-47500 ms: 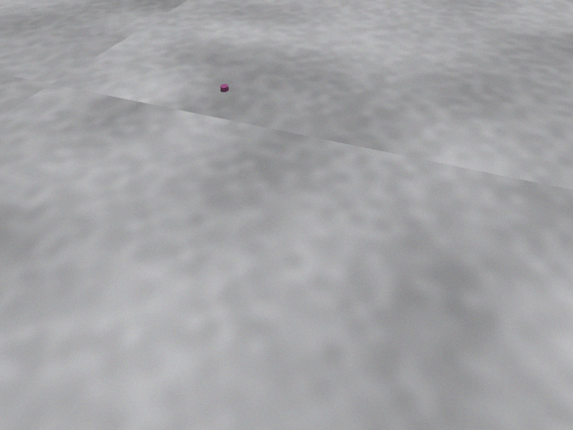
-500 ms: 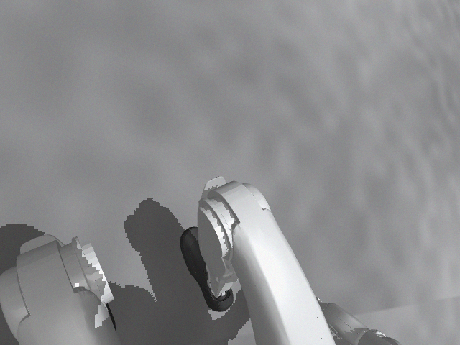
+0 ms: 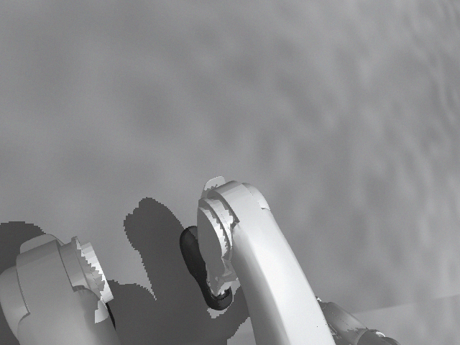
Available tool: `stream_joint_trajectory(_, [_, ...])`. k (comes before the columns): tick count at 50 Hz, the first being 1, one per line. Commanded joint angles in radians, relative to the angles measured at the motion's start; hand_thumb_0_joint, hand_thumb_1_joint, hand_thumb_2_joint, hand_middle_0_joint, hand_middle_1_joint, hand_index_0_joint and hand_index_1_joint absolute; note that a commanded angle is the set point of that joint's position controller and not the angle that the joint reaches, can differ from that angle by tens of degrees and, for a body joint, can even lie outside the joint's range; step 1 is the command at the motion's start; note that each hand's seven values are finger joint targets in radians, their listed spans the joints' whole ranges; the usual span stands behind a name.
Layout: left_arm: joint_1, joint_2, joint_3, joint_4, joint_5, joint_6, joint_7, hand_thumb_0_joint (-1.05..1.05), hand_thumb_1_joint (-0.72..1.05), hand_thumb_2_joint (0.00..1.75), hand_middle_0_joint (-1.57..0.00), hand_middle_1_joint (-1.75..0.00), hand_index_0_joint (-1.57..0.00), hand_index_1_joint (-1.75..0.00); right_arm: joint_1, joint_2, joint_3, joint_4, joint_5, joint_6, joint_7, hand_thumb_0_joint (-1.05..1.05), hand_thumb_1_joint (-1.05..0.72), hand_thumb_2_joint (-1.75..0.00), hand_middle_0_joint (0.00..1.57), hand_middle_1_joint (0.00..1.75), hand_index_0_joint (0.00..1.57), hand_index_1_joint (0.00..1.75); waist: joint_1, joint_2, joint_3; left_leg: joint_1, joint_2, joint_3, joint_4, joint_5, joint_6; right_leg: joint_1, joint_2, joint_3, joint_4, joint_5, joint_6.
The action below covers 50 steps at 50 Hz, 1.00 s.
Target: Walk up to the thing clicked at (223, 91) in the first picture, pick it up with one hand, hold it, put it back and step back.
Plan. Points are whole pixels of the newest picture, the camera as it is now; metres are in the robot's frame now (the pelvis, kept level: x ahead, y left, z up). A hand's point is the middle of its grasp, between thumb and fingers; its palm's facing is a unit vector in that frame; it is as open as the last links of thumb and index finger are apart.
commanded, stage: withdraw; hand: left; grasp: from above
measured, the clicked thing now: out of the picture +0.44 +0.31 -0.29
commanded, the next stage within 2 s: home in 0.72 s
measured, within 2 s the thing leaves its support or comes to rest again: neither
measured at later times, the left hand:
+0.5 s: hand out of the picture +0.44 +0.32 -0.10, palm faces -0.40 -0.11 -0.91, open 14.1 cm
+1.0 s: hand out of the picture +0.42 +0.30 -0.16, palm faces -0.44 -0.15 -0.89, open 13.5 cm
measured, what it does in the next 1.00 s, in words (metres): stands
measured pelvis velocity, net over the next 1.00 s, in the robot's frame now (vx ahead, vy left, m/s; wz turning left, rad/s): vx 0.00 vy -0.01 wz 0.13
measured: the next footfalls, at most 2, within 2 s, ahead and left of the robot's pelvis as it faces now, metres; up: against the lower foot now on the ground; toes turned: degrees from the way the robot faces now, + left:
none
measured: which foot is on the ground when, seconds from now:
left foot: down 0.00-1.00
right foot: down 0.00-1.00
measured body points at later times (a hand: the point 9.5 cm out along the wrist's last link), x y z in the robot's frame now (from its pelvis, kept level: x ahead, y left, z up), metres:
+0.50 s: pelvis +0.00 -0.01 +0.04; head +0.21 +0.08 +0.43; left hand +0.45 +0.32 -0.04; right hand +0.11 -0.26 -0.07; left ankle +0.06 +0.12 -0.27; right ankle +0.12 -0.12 -0.27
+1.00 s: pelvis +0.00 -0.01 +0.02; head +0.23 +0.09 +0.39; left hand +0.44 +0.30 -0.11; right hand +0.06 -0.28 -0.07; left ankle +0.06 +0.12 -0.27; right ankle +0.12 -0.12 -0.27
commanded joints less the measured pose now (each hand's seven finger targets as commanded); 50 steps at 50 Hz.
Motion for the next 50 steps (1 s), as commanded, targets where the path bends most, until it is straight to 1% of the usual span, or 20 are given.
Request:
stream_joint_trajectory(1, [-0.273, 0.199, 0.008, -0.118, -0.001, 0.0, 0.036, 0.0, -0.51, 0.98, -0.07, -1.01, -0.08, -1.0, 0.199, -0.333, -0.095, 0.017, 0.006, 0.003, -0.007, 0.0, -0.9, -0.9, 0.2, 0.3, 0.2, 0.3, -0.057, 0.537, -0.646, 0.468, 0.04, 0.092, -0.286, 0.219, 0.001, 0.372, 0.024, -0.1, -0.17, 0.256, -0.083])
stream_joint_trajectory(3, [-0.279, 0.228, 0.038, -0.172, -0.002, 0.006, 0.043, 0.0, -0.51, 0.98, -0.07, -1.0, -0.08, -1.0, 0.203, -0.341, -0.117, 0.015, 0.008, 0.011, -0.012, 0.0, -0.91, -0.9, 0.2, 0.3, 0.2, 0.3, -0.03, 0.589, -0.7, 0.498, 0.04, 0.097, -0.304, 0.225, -0.004, 0.389, 0.028, -0.093, -0.175, 0.257, -0.089])
stream_joint_trajectory(6, [-0.293, 0.169, 0.01, -0.296, -0.008, 0.028, 0.024, 0.0, -0.53, 0.99, -0.07, -1.0, -0.07, -0.99, 0.181, -0.316, -0.138, 0.001, 0.017, 0.014, -0.002, 0.0, -0.91, -0.9, 0.2, 0.3, 0.2, 0.3, -0.006, 0.665, -0.793, 0.564, 0.039, 0.109, -0.307, 0.266, -0.011, 0.376, 0.028, -0.084, -0.169, 0.29, -0.095])
stream_joint_trajectory(7, [-0.264, 0.176, 0.036, -0.326, -0.018, 0.04, 0.02, 0.0, -0.52, 0.99, -0.07, -1.0, -0.07, -0.99, 0.198, -0.317, -0.155, 0.011, 0.021, 0.018, 0.0, 0.0, -0.91, -0.9, 0.2, 0.3, 0.2, 0.3, 0.009, 0.689, -0.839, 0.598, 0.036, 0.114, -0.319, 0.291, -0.013, 0.374, 0.023, -0.086, -0.169, 0.306, -0.096])
stream_joint_trajectory(8, [-0.289, 0.162, 0.036, -0.456, -0.028, 0.044, 0.01, 0.0, -0.52, 0.99, -0.07, -0.99, -0.07, -0.99, 0.206, -0.305, -0.171, 0.02, 0.033, 0.023, 0.006, 0.0, -0.91, -0.9, 0.2, 0.3, 0.2, 0.3, 0.046, 0.761, -0.898, 0.641, 0.032, 0.117, -0.338, 0.322, -0.023, 0.348, 0.017, -0.084, -0.155, 0.316, -0.103])
stream_joint_trajectory(9, [-0.205, 0.129, 0.028, -0.386, -0.041, 0.065, -0.006, 0.0, -0.53, 0.99, -0.07, -0.99, -0.07, -0.99, 0.191, -0.294, -0.183, 0.023, 0.045, 0.029, 0.012, 0.0, -0.91, -0.9, 0.2, 0.3, 0.2, 0.3, 0.058, 0.746, -0.879, 0.632, 0.033, 0.121, -0.343, 0.31, -0.024, 0.321, 0.016, -0.079, -0.149, 0.303, -0.106])
stream_joint_trajectory(11, [-0.149, 0.104, 0.047, -0.442, -0.051, 0.107, -0.038, 0.0, -0.53, 1.0, -0.07, -0.99, -0.07, -0.99, 0.208, -0.286, -0.222, 0.032, 0.072, 0.053, 0.016, 0.0, -0.9, -0.9, 0.2, 0.3, 0.2, 0.3, 0.102, 0.728, -0.921, 0.612, 0.027, 0.14, -0.348, 0.344, -0.017, 0.3, 0.021, -0.066, -0.165, 0.321, -0.108])
stream_joint_trajectory(14, [-0.141, -0.034, -0.027, -0.472, -0.094, 0.161, -0.116, 0.0, -0.53, 1.0, -0.07, -0.99, -0.07, -0.99, 0.231, -0.262, -0.252, 0.052, 0.11, 0.095, 0.022, 0.0, -0.9, -0.9, 0.2, 0.3, 0.2, 0.3, 0.101, 0.612, -0.873, 0.517, 0.016, 0.169, -0.369, 0.31, 0.007, 0.288, 0.023, -0.039, -0.209, 0.297, -0.105])
stream_joint_trajectory(18, [-0.203, -0.079, -0.069, -0.631, -0.148, 0.183, -0.255, 0.0, -0.55, 1.02, -0.08, -1.0, -0.07, -1.01, 0.258, -0.237, -0.297, 0.043, 0.15, 0.158, -0.005, 0.0, -0.91, -0.91, 0.2, 0.3, 0.2, 0.3, 0.121, 0.53, -0.946, 0.535, 0.007, 0.171, -0.439, 0.238, 0.018, 0.354, 0.014, -0.002, -0.273, 0.227, -0.112])
stream_joint_trajectory(20, [-0.24, -0.129, -0.104, -0.671, -0.173, 0.181, -0.316, 0.0, -0.55, 1.03, -0.08, -1.0, -0.06, -1.02, 0.265, -0.221, -0.311, 0.039, 0.165, 0.192, -0.026, 0.0, -0.91, -0.91, 0.2, 0.3, 0.2, 0.3, 0.11, 0.474, -0.947, 0.516, -0.002, 0.186, -0.455, 0.224, 0.023, 0.393, 0.007, 0.021, -0.307, 0.214, -0.109])
stream_joint_trajectory(22, [-0.239, -0.183, -0.147, -0.635, -0.174, 0.17, -0.381, 0.0, -0.55, 1.03, -0.08, -1.0, -0.07, -1.02, 0.277, -0.209, -0.32, 0.032, 0.171, 0.216, -0.055, 0.0, -0.91, -0.91, 0.2, 0.3, 0.2, 0.3, 0.083, 0.387, -0.893, 0.478, -0.008, 0.187, -0.462, 0.178, 0.03, 0.391, 0.005, 0.034, -0.34, 0.163, -0.11])
stream_joint_trajectory(28, [-0.247, -0.171, -0.158, -0.547, -0.15, 0.113, -0.463, 0.0, -0.53, 1.03, -0.09, -1.01, -0.07, -1.03, 0.267, -0.183, -0.298, -0.005, 0.175, 0.262, -0.154, 0.0, -0.9, -0.9, 0.2, 0.3, 0.2, 0.3, 0.103, 0.24, -0.777, 0.396, -0.03, 0.227, -0.475, 0.133, 0.039, 0.428, -0.009, 0.069, -0.419, 0.067, -0.114])
stream_joint_trajectory(29, [-0.255, -0.157, -0.154, -0.557, -0.148, 0.102, -0.464, 0.0, -0.52, 1.03, -0.09, -1.01, -0.07, -1.03, 0.26, -0.178, -0.296, -0.01, 0.176, 0.264, -0.167, 0.0, -0.9, -0.9, 0.2, 0.3, 0.2, 0.3, 0.117, 0.242, -0.78, 0.404, -0.032, 0.231, -0.483, 0.137, 0.037, 0.438, -0.012, 0.075, -0.422, 0.062, -0.115])
stream_joint_trajectory(33, [-0.273, -0.14, -0.152, -0.476, -0.115, 0.065, -0.436, 0.0, -0.51, 1.02, -0.09, -1.01, -0.08, -1.02, 0.242, -0.155, -0.268, -0.019, 0.167, 0.27, -0.207, 0.0, -0.89, -0.9, 0.2, 0.3, 0.2, 0.3, 0.111, 0.253, -0.771, 0.387, -0.031, 0.233, -0.485, 0.112, 0.039, 0.423, -0.012, 0.093, -0.405, 0.036, -0.11])
stream_joint_trajectory(35, [-0.295, -0.101, -0.136, -0.435, -0.086, 0.047, -0.402, 0.0, -0.52, 1.02, -0.08, -1.02, -0.08, -1.02, 0.237, -0.159, -0.257, -0.013, 0.16, 0.268, -0.219, 0.0, -0.89, -0.9, 0.2, 0.3, 0.2, 0.3, 0.117, 0.274, -0.775, 0.376, -0.034, 0.236, -0.478, 0.106, 0.04, 0.405, -0.014, 0.094, -0.392, 0.03, -0.11])
stream_joint_trajectory(39, [-0.291, -0.097, -0.125, -0.337, -0.055, 0.022, -0.335, 0.0, -0.51, 1.01, -0.08, -1.02, -0.08, -1.02, 0.232, -0.163, -0.232, -0.013, 0.145, 0.253, -0.226, 0.0, -0.89, -0.9, 0.2, 0.3, 0.2, 0.3, 0.098, 0.286, -0.761, 0.371, -0.032, 0.226, -0.461, 0.1, 0.04, 0.357, -0.013, 0.076, -0.348, 0.033, -0.108])
stream_joint_trajectory(41, [-0.31, -0.04, -0.1, -0.313, -0.031, 0.004, -0.295, 0.0, -0.51, 1.01, -0.08, -1.02, -0.08, -1.02, 0.233, -0.174, -0.224, -0.011, 0.138, 0.243, -0.228, 0.0, -0.89, -0.89, 0.2, 0.3, 0.2, 0.3, 0.1, 0.318, -0.791, 0.386, -0.03, 0.224, -0.434, 0.109, 0.04, 0.341, -0.015, 0.075, -0.323, 0.042, -0.108])
stream_joint_trajectory(44, [-0.372, 0.016, -0.053, -0.338, -0.012, -0.017, -0.232, 0.0, -0.35, 0.93, -0.26, -0.78, -0.23, -0.78, 0.255, -0.18, -0.224, -0.002, 0.115, 0.224, -0.224, 0.0, -0.88, -0.89, 0.2, 0.3, 0.2, 0.3, 0.102, 0.39, -0.849, 0.432, -0.024, 0.224, -0.416, 0.135, 0.032, 0.339, -0.017, 0.063, -0.292, 0.065, -0.109])
stream_joint_trajectory(47, [-0.363, 0.019, -0.007, -0.424, -0.033, -0.015, -0.186, 0.0, -0.29, 0.88, -0.24, -0.66, -0.21, -0.68, 0.281, -0.194, -0.239, 0.007, 0.1, 0.201, -0.214, 0.0, -0.88, -0.89, 0.2, 0.3, 0.2, 0.3, 0.112, 0.498, -0.938, 0.54, -0.023, 0.218, -0.425, 0.185, 0.018, 0.306, -0.026, 0.025, -0.259, 0.129, -0.111])
stream_joint_trajectory(50, [-0.283, 0.002, 0.026, -0.555, -0.096, 0.016, -0.17, 0.0, -0.16, 0.87, -0.23, -0.61, -0.21, -0.63, 0.289, -0.189, -0.272, 0.006, 0.103, 0.191, -0.197, 0.0, -0.89, -0.9, 0.2, 0.3, 0.2, 0.3, 0.148, 0.584, -1.076, 0.634, -0.018, 0.227, -0.435, 0.243, 0.008, 0.337, -0.03, 0.021, -0.241, 0.184, -0.115])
